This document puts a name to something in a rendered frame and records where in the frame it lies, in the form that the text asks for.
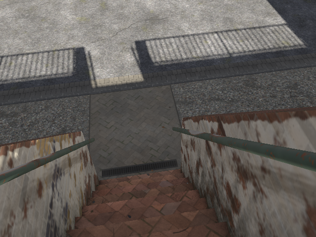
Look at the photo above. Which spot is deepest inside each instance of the stairs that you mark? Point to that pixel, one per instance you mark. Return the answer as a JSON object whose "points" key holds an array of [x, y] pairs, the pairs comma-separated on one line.
{"points": [[160, 204]]}

